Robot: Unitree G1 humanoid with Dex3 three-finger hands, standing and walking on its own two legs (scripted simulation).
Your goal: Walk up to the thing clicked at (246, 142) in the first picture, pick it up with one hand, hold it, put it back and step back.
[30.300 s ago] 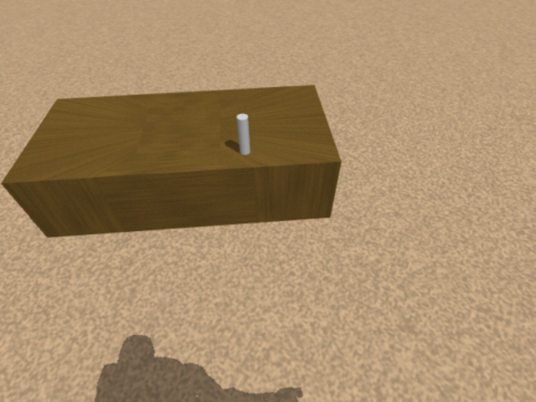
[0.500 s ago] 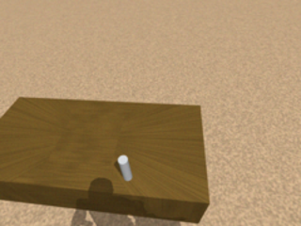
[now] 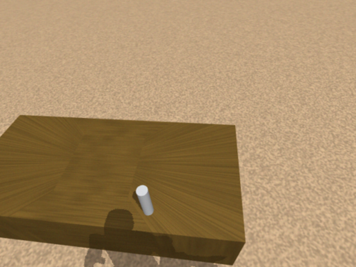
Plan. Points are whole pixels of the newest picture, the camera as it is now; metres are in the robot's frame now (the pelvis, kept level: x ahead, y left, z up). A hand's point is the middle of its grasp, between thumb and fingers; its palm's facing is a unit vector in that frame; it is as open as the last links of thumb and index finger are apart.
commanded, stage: stand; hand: left
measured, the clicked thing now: (145, 201) +0.45 +0.17 -0.34
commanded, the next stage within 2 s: none
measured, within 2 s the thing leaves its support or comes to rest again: neither
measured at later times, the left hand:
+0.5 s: hand out of the picture +0.09 +0.25 -0.15, palm faces -0.01 -0.94 -0.35, open 7.4 cm
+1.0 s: hand out of the picture +0.09 +0.25 -0.15, palm faces -0.02 -0.94 -0.35, open 7.4 cm
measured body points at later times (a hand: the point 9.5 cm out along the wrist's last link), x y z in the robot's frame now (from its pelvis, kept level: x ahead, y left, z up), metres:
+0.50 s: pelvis +0.01 +0.00 +0.00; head +0.01 -0.01 +0.45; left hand +0.09 +0.30 -0.13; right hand +0.08 -0.30 -0.14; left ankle -0.02 +0.14 -0.75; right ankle +0.02 -0.12 -0.75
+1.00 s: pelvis +0.01 +0.00 +0.00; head +0.02 -0.01 +0.45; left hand +0.09 +0.29 -0.13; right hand +0.08 -0.30 -0.14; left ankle -0.02 +0.14 -0.75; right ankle +0.02 -0.12 -0.75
